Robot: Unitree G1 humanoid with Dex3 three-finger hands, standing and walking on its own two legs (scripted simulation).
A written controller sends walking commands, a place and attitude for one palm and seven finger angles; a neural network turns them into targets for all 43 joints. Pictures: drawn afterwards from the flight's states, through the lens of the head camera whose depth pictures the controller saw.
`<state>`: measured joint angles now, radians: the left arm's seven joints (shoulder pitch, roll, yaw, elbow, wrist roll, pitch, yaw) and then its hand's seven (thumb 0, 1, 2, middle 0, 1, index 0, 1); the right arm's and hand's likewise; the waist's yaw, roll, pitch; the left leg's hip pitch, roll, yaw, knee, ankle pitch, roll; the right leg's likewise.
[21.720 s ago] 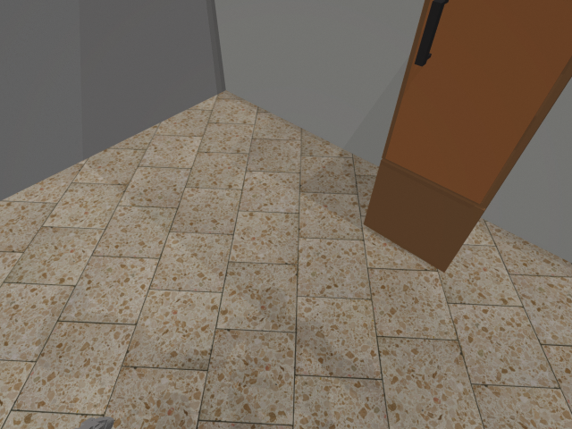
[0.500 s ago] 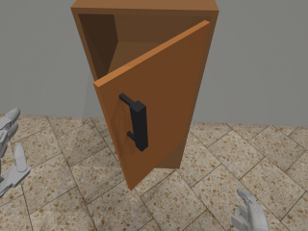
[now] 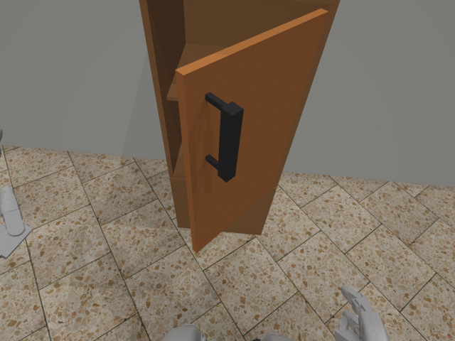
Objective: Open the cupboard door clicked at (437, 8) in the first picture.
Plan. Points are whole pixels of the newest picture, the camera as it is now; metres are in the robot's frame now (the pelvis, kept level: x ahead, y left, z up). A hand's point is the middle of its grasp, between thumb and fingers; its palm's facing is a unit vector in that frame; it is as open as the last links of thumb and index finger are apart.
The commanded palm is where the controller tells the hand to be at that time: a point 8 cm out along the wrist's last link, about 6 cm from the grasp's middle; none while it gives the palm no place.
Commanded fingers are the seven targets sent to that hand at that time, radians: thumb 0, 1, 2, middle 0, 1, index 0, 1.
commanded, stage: step back with the hand held close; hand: left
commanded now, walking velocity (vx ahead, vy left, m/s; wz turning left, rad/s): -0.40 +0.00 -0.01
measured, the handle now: (220, 139) +0.41 +0.05 +0.14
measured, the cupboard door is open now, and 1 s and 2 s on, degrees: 49 49 49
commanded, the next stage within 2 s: stop stepping back and stand still in 0.68 s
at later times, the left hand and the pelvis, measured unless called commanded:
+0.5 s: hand (13, 278) +0.15 +0.24 +0.18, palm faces +0.28 -0.82 -0.50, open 7.4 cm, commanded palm +0.08 +0.29 +0.20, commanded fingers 0.00 0.90 0.90 -0.20 -0.30 -0.20 -0.30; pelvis -0.07 -0.01 +0.02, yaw -3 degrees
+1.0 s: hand out of the picture -0.02 +0.24 +0.19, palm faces +0.40 -0.81 -0.42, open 7.4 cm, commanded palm -0.08 +0.29 +0.20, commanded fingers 0.00 0.90 0.90 -0.20 -0.30 -0.20 -0.30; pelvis -0.22 -0.01 +0.01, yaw -1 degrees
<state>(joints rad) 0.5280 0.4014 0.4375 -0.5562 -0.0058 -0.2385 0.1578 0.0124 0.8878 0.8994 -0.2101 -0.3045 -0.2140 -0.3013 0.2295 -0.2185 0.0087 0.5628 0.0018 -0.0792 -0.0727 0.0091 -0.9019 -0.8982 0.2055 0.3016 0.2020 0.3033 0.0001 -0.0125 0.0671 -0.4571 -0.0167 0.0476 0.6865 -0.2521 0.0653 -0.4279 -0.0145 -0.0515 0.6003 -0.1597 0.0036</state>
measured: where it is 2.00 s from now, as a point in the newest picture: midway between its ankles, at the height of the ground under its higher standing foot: outside the picture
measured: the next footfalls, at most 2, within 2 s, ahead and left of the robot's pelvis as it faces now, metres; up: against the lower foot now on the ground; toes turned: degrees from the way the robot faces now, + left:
right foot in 0.26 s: -0.07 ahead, -0.13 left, +0.00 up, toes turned -1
left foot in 0.40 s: +0.05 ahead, +0.07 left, +0.00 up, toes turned -3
